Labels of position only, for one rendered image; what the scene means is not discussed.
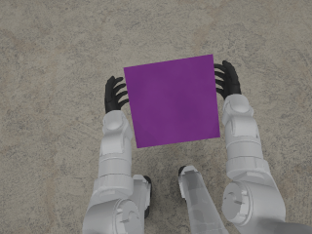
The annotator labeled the robot left shin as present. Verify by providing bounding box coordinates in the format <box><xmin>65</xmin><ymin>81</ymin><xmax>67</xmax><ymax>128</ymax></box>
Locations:
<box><xmin>133</xmin><ymin>175</ymin><xmax>148</xmax><ymax>210</ymax></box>

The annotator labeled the robot left forearm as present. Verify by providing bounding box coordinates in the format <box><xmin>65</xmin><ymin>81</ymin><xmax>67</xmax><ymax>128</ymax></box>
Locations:
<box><xmin>82</xmin><ymin>110</ymin><xmax>135</xmax><ymax>234</ymax></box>

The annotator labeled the robot right upper arm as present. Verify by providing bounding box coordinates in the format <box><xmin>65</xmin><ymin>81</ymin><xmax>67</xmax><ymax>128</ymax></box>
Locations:
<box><xmin>221</xmin><ymin>179</ymin><xmax>312</xmax><ymax>234</ymax></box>

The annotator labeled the carton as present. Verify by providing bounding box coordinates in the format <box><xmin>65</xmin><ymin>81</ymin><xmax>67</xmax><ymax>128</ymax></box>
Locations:
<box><xmin>123</xmin><ymin>54</ymin><xmax>220</xmax><ymax>148</ymax></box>

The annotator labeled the robot left upper arm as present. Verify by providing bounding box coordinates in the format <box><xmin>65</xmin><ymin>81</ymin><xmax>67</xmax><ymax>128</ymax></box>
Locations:
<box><xmin>82</xmin><ymin>198</ymin><xmax>142</xmax><ymax>234</ymax></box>

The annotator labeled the right robot hand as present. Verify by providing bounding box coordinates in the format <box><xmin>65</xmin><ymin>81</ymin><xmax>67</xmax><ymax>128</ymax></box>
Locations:
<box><xmin>214</xmin><ymin>60</ymin><xmax>242</xmax><ymax>100</ymax></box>

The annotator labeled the left robot hand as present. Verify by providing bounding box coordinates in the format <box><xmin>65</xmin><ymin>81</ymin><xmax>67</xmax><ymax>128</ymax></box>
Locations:
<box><xmin>104</xmin><ymin>75</ymin><xmax>129</xmax><ymax>114</ymax></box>

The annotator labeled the robot right forearm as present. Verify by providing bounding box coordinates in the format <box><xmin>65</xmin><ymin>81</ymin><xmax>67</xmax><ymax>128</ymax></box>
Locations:
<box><xmin>221</xmin><ymin>94</ymin><xmax>286</xmax><ymax>215</ymax></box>

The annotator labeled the robot right thigh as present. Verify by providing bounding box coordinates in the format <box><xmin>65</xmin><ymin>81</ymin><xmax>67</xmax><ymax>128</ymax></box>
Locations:
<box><xmin>177</xmin><ymin>170</ymin><xmax>229</xmax><ymax>234</ymax></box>

